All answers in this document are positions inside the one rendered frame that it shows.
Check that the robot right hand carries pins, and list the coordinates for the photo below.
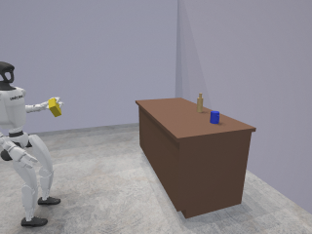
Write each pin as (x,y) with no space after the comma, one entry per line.
(17,153)

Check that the left robot forearm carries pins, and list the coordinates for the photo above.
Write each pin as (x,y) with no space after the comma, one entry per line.
(36,107)

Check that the sponge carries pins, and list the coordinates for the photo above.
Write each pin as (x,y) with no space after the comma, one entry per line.
(54,107)

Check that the table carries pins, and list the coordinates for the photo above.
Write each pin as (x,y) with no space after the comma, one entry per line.
(202,166)

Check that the robot right foot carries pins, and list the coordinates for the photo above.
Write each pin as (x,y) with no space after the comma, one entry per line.
(34,222)

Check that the robot right thigh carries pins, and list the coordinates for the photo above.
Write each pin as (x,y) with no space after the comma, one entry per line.
(28,175)

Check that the robot left upper arm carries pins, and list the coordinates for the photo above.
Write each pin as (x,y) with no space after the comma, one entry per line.
(23,91)

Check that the robot left hand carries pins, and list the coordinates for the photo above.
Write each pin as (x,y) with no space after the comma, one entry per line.
(58,100)

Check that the right robot forearm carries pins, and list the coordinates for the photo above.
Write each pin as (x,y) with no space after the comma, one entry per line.
(6,143)

